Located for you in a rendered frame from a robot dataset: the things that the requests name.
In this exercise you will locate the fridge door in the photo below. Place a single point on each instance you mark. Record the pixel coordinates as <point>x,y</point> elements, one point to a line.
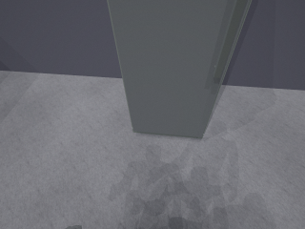
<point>167,51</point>

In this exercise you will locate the handle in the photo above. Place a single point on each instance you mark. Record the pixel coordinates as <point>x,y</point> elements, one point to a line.
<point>228,37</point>

